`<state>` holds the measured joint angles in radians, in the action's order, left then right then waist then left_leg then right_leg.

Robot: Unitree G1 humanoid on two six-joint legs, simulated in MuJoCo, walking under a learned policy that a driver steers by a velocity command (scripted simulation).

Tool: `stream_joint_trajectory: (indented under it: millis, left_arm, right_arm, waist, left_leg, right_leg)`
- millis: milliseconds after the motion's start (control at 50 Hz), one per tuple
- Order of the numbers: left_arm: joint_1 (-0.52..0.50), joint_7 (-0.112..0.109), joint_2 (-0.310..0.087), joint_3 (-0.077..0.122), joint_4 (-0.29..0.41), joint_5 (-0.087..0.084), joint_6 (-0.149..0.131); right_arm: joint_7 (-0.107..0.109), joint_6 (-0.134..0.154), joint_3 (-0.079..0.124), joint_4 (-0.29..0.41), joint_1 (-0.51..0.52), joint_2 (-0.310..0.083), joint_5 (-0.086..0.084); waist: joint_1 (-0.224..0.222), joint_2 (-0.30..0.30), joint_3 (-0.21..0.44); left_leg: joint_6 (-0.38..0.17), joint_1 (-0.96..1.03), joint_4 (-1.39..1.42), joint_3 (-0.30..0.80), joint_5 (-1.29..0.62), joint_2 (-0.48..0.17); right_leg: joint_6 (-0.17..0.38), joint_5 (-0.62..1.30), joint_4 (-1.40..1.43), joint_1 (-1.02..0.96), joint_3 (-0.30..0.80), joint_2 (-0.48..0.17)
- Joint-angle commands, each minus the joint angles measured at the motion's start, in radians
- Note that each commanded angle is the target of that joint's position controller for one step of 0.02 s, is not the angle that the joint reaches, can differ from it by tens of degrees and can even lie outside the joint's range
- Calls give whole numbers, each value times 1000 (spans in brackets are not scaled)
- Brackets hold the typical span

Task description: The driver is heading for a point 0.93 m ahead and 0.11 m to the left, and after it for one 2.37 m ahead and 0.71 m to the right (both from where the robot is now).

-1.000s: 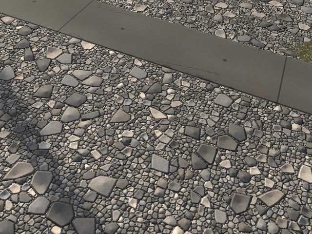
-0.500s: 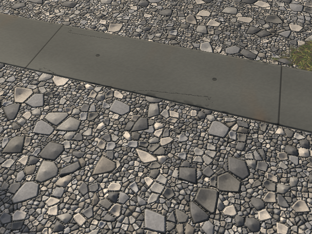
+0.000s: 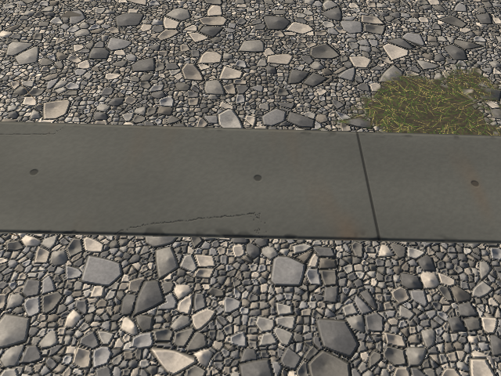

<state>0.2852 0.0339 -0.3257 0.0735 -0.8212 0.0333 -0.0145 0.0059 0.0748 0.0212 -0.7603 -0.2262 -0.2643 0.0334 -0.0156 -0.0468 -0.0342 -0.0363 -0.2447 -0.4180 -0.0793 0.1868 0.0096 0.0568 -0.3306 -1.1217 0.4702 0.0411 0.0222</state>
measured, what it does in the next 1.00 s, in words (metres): walks ahead, turning left: right foot, then left foot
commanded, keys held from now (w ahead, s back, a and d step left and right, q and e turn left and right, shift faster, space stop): w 0.20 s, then w+q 0.80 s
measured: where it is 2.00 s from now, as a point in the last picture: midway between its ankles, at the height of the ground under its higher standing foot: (206, 208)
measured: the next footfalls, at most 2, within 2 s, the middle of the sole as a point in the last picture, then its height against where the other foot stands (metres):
right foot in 0.32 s outside the picture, level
left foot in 0.84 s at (218, 344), level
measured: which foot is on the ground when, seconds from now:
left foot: down 0.00-0.32, up 0.34-0.82, down 0.84-1.00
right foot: up 0.00-0.30, down 0.32-0.86, up 0.88-1.00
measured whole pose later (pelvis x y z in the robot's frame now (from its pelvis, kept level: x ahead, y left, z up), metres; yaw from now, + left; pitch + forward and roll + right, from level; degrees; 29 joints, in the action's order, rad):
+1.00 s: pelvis +0.50 +0.04 -0.01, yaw +19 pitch +0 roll +0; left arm 0.22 0.00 -0.24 0.04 -0.82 0.04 -0.06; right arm -0.01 0.02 0.07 -0.84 -0.23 -0.28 0.01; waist -0.01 -0.01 -0.07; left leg -0.13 -0.29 -0.47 -0.04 0.18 0.12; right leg -0.01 -0.33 -1.20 0.46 0.00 -0.10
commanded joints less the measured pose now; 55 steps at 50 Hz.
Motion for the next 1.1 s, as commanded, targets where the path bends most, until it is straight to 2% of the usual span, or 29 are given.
stream_joint_trajectory:
  millis: [20,140,220,260,280,300,320,340,360,380,400,440,460,540,620,720,780,800,820,840,860,880,900,920,940,980,1000,1060,1100]
  left_arm:
    - [15,17,-12,-3,62,6,5]
    - [-201,32,25,-36,127,7,-7]
    - [-305,30,20,-49,159,7,-16]
    - [-288,17,7,-47,156,10,-26]
    - [-217,9,-3,-41,132,12,-34]
    - [-71,-2,-25,-29,79,22,-48]
    - [104,-19,-95,-6,39,42,-57]
    - [160,-35,-200,19,37,48,-54]
    - [150,-39,-175,21,39,7,-43]
    - [66,-39,-106,1,38,-1,-43]
    - [10,-35,-44,-14,37,-5,-52]
    - [-37,-38,15,-30,28,-10,-67]
    - [-32,-39,10,-28,23,-9,-76]
    - [12,-43,-5,-16,-13,-18,-102]
    - [45,-45,3,-17,-41,-15,-100]
    - [113,-54,-42,-5,-78,-13,-89]
    - [117,-63,-78,4,-89,-8,-71]
    - [115,-64,-95,8,-90,-6,-60]
    - [113,-64,-109,12,-87,-7,-49]
    - [103,-61,-105,9,-71,-7,-44]
    - [154,-43,18,-18,-2,-24,-51]
    - [43,-36,-45,-5,42,-16,-64]
    - [-52,-31,-48,-6,70,-17,-75]
    - [-44,-31,-33,-14,65,-23,-86]
    - [-25,-34,-27,-13,50,-16,-83]
    - [18,-33,-20,-14,39,15,-45]
    - [25,-28,-10,-15,43,19,-30]
    - [-53,-22,3,-18,76,16,-11]
    - [-117,-18,5,-20,89,13,-11]
  right_arm:
    - [-11,35,31,7,-85,-108,-12]
    - [-20,32,35,-53,-138,-109,-17]
    - [-17,19,41,-109,-225,-137,-20]
    - [-15,7,45,-132,-240,-155,-19]
    - [-13,3,46,-140,-238,-162,-20]
    - [-13,-1,42,-146,-235,-154,-27]
    - [-16,3,29,-115,-217,-120,-34]
    - [-23,4,0,-67,-292,11,-53]
    - [-5,-11,37,-91,-253,-116,-31]
    - [-7,-12,46,-81,-197,-118,-33]
    - [-11,-12,41,-85,-179,-90,-35]
    - [-22,-37,45,-111,-198,-65,-11]
    - [-30,-49,45,-112,-209,-48,-7]
    - [-49,-67,49,-69,-86,-25,-1]
    - [-64,-65,37,-17,57,-2,-3]
    - [-80,-64,27,46,198,-13,5]
    - [-72,-66,38,50,169,-36,10]
    - [-66,-64,46,35,104,-51,10]
    - [-58,-56,60,4,-7,-71,12]
    - [-43,-48,85,-48,-171,-124,22]
    - [-28,-50,121,-45,-205,-261,26]
    - [-26,-63,125,-23,-211,-281,-14]
    - [-16,-69,120,-36,-167,-263,-20]
    - [-11,-66,105,-39,-118,-202,-25]
    - [-8,-59,93,-37,-72,-161,-25]
    - [-9,-42,78,-27,-29,-119,-34]
    - [-12,-31,78,-28,-36,-124,-35]
    - [-15,-19,86,-39,-85,-154,-33]
    - [-15,-15,79,-52,-127,-136,-31]
  waist:
    - [8,146,32]
    - [39,141,-16]
    - [66,148,-33]
    - [47,149,-26]
    - [10,141,9]
    - [-57,100,90]
    - [-129,22,216]
    - [-98,-208,342]
    - [-117,-85,320]
    - [-71,-45,172]
    - [-42,-37,88]
    - [10,-51,22]
    - [23,-72,27]
    - [32,-25,-18]
    - [14,-24,-52]
    - [-18,-15,-76]
    - [8,-34,-31]
    - [39,-42,13]
    - [86,-32,81]
    - [162,30,174]
    - [118,263,285]
    - [144,200,354]
    - [133,112,200]
    - [90,59,100]
    - [42,26,40]
    - [-9,43,44]
    - [-18,51,55]
    - [-2,68,29]
    - [25,87,5]
  left_leg:
    - [-134,133,232,233,-215,-270]
    - [-121,125,274,65,-273,-215]
    - [-119,177,245,73,-346,-247]
    - [-118,222,171,94,-489,-261]
    - [-109,229,77,87,-614,-249]
    - [-90,181,-99,52,-641,-205]
    - [-67,7,-346,27,-393,-156]
    - [-24,-350,-684,-23,299,1]
    - [-39,-405,-800,111,336,0]
    - [-49,-427,-796,142,253,-48]
    - [-46,-403,-747,132,189,-78]
    - [-29,-330,-698,125,125,-102]
    - [-21,-305,-702,117,111,-98]
    - [0,-417,-665,107,-11,-116]
    - [6,-433,-466,67,-154,-109]
    - [-47,-371,-260,-20,-145,-79]
    - [-104,-272,-218,-77,-4,-1]
    - [-128,-196,-206,-89,54,38]
    - [-156,-60,-160,-86,71,77]
    - [-197,184,-90,1,71,50]
    - [-339,528,-58,489,124,-269]
    - [-402,576,126,865,98,-366]
    - [-365,488,141,682,32,-338]
    - [-323,342,144,563,-72,-304]
    - [-275,222,154,469,-183,-243]
    - [-245,104,172,369,-300,-172]
    - [-253,85,177,352,-335,-155]
    - [-244,56,211,336,-287,-123]
    - [-222,98,241,319,-265,-124]
  right_leg:
    - [-12,66,6,155,52,-47]
    - [-32,256,346,136,-23,-47]
    - [-2,221,503,48,-100,-50]
    - [22,151,558,-15,-114,-26]
    - [37,137,607,-116,-119,1]
    - [59,179,674,-319,-117,14]
    - [101,95,693,-582,55,-153]
    - [198,65,761,-859,491,-473]
    - [211,68,810,-753,547,-474]
    - [180,98,830,-636,383,-414]
    - [149,165,875,-520,269,-364]
    - [86,225,935,-391,119,-286]
    - [96,276,946,-363,90,-293]
    - [105,367,993,-374,-35,-284]
    - [95,411,993,-378,-155,-254]
    - [78,535,951,-478,-231,-291]
    - [57,921,781,-566,-281,-300]
    - [53,1040,655,-579,-293,-299]
    - [45,1032,473,-549,-302,-292]
    - [13,831,207,-394,-312,-268]
    - [-49,87,-179,36,-301,-128]
    - [-72,-203,-349,221,-83,7]
    - [-58,-104,-334,316,-13,-66]
    - [-51,-16,-235,279,-16,-108]
    - [-52,7,-144,210,-14,-136]
    - [-73,19,-63,89,-9,-150]
    - [-84,19,-42,76,-19,-143]
    - [-109,105,76,123,-37,-140]
    - [-110,195,186,178,-46,-148]
Velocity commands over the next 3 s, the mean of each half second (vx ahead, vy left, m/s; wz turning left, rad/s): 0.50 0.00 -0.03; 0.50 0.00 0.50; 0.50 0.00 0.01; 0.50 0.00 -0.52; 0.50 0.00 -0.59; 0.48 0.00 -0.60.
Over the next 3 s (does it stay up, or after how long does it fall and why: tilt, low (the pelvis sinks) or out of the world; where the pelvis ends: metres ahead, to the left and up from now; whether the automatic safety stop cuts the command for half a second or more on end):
stays up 1.56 0.01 -0.02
